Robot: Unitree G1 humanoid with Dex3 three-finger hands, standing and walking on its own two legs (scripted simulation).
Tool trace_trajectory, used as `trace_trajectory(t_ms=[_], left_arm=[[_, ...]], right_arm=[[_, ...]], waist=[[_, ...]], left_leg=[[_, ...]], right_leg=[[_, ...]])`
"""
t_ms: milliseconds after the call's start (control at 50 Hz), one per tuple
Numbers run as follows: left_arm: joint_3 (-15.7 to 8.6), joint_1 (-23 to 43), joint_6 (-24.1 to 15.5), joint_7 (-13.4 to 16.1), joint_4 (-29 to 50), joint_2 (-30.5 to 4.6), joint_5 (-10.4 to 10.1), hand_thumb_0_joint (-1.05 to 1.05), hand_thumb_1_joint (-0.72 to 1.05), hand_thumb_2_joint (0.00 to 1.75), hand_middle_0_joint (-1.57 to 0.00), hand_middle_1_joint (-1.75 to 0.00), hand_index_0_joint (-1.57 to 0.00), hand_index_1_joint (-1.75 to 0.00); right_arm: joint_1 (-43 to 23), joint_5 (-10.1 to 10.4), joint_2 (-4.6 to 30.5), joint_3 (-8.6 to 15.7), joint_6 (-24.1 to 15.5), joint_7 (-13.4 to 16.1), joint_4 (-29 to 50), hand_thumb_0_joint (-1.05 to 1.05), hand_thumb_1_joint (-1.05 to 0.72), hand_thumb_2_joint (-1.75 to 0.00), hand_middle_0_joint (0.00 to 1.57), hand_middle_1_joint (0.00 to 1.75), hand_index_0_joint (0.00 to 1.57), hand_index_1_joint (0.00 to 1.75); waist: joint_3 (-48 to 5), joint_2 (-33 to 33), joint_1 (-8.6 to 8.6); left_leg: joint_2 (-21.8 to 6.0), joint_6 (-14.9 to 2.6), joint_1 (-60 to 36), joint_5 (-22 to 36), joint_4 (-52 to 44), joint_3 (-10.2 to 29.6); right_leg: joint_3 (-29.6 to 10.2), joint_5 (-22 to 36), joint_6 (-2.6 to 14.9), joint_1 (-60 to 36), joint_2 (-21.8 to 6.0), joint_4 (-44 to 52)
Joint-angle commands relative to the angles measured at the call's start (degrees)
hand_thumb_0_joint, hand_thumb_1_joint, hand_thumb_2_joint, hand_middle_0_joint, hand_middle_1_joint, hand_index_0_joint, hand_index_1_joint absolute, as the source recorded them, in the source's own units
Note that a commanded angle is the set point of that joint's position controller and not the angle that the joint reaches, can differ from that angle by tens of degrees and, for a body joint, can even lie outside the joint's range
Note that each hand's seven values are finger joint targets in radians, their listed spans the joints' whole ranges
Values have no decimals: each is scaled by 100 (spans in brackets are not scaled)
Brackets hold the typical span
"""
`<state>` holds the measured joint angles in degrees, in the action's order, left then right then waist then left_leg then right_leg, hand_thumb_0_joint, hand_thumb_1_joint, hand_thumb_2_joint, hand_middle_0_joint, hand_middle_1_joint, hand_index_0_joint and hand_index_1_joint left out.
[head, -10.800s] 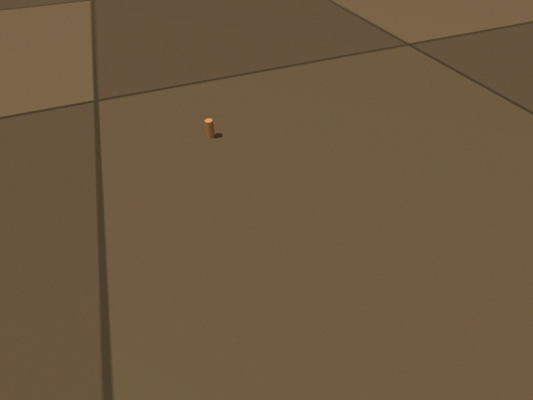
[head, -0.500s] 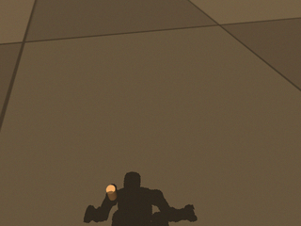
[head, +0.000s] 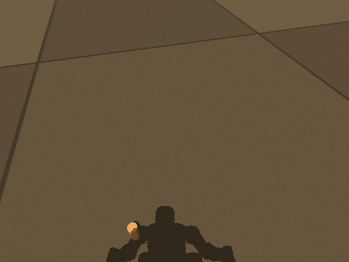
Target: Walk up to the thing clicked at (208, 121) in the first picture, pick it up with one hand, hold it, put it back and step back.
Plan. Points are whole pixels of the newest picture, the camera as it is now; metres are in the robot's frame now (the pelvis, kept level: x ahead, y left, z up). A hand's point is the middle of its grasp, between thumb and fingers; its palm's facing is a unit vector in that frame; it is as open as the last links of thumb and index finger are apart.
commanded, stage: stand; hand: left
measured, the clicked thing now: (133, 231) +0.45 +0.22 -0.72
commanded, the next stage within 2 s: none
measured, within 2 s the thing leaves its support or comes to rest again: neither
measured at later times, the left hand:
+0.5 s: hand out of the picture +0.09 +0.25 -0.15, palm faces -0.03 -0.94 -0.35, open 7.4 cm
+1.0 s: hand out of the picture +0.08 +0.25 -0.16, palm faces -0.03 -0.94 -0.34, open 7.4 cm
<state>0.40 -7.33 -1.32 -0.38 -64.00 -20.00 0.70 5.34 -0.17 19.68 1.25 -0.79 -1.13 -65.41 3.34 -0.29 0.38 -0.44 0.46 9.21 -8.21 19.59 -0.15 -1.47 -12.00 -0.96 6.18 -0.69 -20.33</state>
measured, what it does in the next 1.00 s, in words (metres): stands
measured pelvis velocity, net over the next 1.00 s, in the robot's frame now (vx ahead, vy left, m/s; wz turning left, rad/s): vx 0.01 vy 0.00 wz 0.00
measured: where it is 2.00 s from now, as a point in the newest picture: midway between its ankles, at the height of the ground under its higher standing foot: outside the picture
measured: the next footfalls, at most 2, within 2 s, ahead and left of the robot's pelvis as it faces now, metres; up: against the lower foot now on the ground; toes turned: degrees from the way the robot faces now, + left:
none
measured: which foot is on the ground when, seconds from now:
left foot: down 0.00-1.00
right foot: down 0.00-1.00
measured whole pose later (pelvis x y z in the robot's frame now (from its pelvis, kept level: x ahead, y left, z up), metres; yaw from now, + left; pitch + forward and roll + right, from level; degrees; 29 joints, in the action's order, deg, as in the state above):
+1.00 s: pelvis +0.01 +0.00 +0.00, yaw +0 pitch -2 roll +0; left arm 0.0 -7.0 -0.4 -0.3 -64.7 -19.9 0.7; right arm 4.8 -0.1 19.8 0.3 -0.7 -0.4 -66.0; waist 2.8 -0.3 0.2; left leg -0.3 0.5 8.0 -8.3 17.9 0.1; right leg -1.2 -11.8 -1.0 4.5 -0.9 -18.0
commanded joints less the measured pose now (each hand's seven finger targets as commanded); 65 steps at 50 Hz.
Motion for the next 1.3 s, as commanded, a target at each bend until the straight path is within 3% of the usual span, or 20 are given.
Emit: trace_trajectory(t_ms=[0, 40, 160, 260, 360, 480, 620, 800, 960, 1000, 1040, 1120, 1180, 1280], left_arm=[[-219, 250, -151, 104, 327, -1268, -34, 0, 90, 90, -20, -30, -20, -30], [-239, 275, -133, 102, 302, -1303, -42, 0, 90, 90, -20, -30, -20, -30], [-229, 293, -83, 83, 267, -1209, -32, 0, 90, 90, -20, -30, -20, -30], [-252, 339, -102, 84, 288, -1242, -38, 0, 90, 90, -20, -30, -20, -30], [-235, 358, -78, 88, 278, -1189, -36, 0, 90, 90, -20, -30, -20, -30], [-243, 334, -93, 102, 287, -1215, -40, 0, 90, 90, -20, -30, -20, -30], [-252, 325, -66, 95, 259, -1242, -30, 0, 90, 90, -20, -30, -20, -30], [-256, 289, -73, 89, 286, -1258, -30, 0, 90, 90, -20, -30, -20, -30], [-244, 216, -49, 93, 259, -1208, -25, 0, 90, 90, -20, -30, -20, -30], [-252, 185, -39, 84, 248, -1233, -16, 0, 90, 90, -20, -30, -20, -30], [-239, 205, -62, 92, 271, -1233, -10, 0, 90, 90, -20, -30, -20, -30], [-235, 211, -68, 104, 304, -1227, -17, 0, 90, 90, -20, -30, -20, -30], [-235, 176, -48, 99, 285, -1213, -27, 0, 90, 90, -20, -30, -20, -30], [-233, 158, -42, 91, 309, -1197, -20, 0, 90, 90, -20, -30, -20, -30]], right_arm=[[-401, -5, 1176, 180, -136, 74, 317, 0, -90, -90, 20, 30, 20, 30], [-333, -8, 1187, 166, -122, 89, 272, 0, -90, -90, 20, 30, 20, 30], [-405, -7, 1239, 141, -132, 114, 252, 0, -90, -90, 20, 30, 20, 30], [-322, -14, 1239, 119, -142, 128, 244, 0, -90, -90, 20, 30, 20, 30], [-386, -6, 1254, 111, -114, 138, 253, 0, -90, -90, 20, 30, 20, 30], [-423, -7, 1265, 121, -110, 129, 264, 0, -90, -90, 20, 30, 20, 30], [-394, -10, 1214, 94, -96, 125, 246, 0, -90, -90, 20, 30, 20, 30], [-369, -6, 1212, 91, -115, 137, 273, 0, -90, -90, 20, 30, 20, 30], [-322, -15, 1249, 91, -100, 141, 257, 0, -90, -90, 20, 30, 20, 30], [-309, -11, 1264, 99, -93, 144, 250, 0, -90, -90, 20, 30, 20, 30], [-302, -14, 1244, 92, -100, 134, 267, 0, -90, -90, 20, 30, 20, 30], [-276, -20, 1273, 110, -92, 143, 288, 0, -90, -90, 20, 30, 20, 30], [-291, -6, 1259, 91, -84, 138, 272, 0, -90, -90, 20, 30, 20, 30], [-275, -8, 1286, 106, -103, 142, 286, 0, -90, -90, 20, 30, 20, 30]], waist=[[-624, -8, 3], [-553, 36, 12], [-409, 144, -15], [-668, 42, 13], [-537, -18, 17], [-677, -19, 7], [-383, -47, 1], [-619, 59, 6], [-448, -11, -18], [-407, 32, -13], [-511, -36, -15], [-581, -53, 0], [-442, 40, -19], [-560, 117, -32]], left_leg=[[-671, -143, -427, 775, -204, 568], [-648, -127, -325, 468, -286, 566], [-677, -96, -285, 473, -338, 578], [-723, -130, -504, 984, -227, 539], [-708, -107, -487, 761, -277, 542], [-727, -125, -583, 1074, -213, 526], [-693, -116, -396, 491, -395, 572], [-716, -139, -561, 943, -307, 543], [-693, -138, -375, 636, -382, 579], [-676, -144, -430, 325, -431, 584], [-703, -155, -447, 793, -345, 579], [-693, -146, -493, 924, -278, 549], [-665, -133, -420, 588, -350, 564], [-714, -149, -528, 888, -323, 572]], right_leg=[[-466, 973, 192, 49, -643, 384], [-495, 703, 192, 40, -641, 437], [-475, 551, 197, 147, -606, 474], [-461, 1128, 189, -24, -655, 411], [-446, 904, 159, 102, -634, 522], [-399, 1262, 169, -76, -652, 478], [-410, 585, 174, 121, -626, 618], [-397, 1006, 185, -19, -655, 505], [-374, 676, 177, 7, -636, 546], [-395, 455, 188, 135, -626, 587], [-379, 835, 183, -4, -663, 540], [-373, 968, 178, -51, -669, 531], [-379, 655, 176, 61, -642, 586], [-359, 811, 196, -10, -646, 497]])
